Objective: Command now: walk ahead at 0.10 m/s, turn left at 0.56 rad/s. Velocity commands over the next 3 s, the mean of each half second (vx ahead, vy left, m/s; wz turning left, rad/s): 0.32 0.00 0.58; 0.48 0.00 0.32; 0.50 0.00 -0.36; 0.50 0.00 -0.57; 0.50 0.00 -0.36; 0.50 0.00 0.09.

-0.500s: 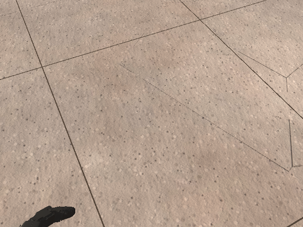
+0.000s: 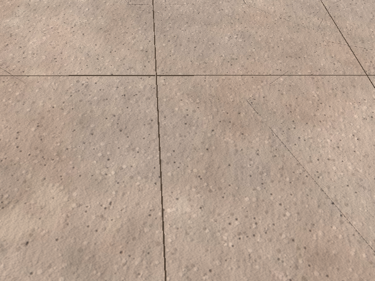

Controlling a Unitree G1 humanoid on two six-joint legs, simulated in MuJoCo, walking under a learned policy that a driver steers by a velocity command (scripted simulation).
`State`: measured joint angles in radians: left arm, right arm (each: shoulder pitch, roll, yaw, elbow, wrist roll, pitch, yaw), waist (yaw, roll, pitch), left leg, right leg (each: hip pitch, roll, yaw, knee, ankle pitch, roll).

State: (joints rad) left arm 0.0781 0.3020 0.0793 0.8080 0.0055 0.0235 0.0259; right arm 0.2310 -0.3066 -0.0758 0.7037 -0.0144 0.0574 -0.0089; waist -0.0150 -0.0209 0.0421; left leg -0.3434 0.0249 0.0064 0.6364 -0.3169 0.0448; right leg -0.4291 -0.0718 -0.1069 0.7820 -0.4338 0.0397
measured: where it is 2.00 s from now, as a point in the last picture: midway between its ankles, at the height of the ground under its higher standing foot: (115, 173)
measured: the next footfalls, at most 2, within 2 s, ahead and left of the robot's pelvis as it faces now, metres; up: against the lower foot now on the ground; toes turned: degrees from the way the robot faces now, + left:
right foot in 0.40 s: +0.21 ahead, -0.12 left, +0.00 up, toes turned +18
left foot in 0.88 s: +0.41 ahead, +0.25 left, +0.00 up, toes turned +27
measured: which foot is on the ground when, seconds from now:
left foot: down 0.00-0.40, up 0.42-0.86, down 0.88-1.00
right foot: up 0.00-0.38, down 0.40-0.88, up 0.90-1.00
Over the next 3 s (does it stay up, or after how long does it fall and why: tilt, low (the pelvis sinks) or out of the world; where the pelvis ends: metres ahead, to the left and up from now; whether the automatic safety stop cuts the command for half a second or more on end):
stays up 1.48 0.14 0.00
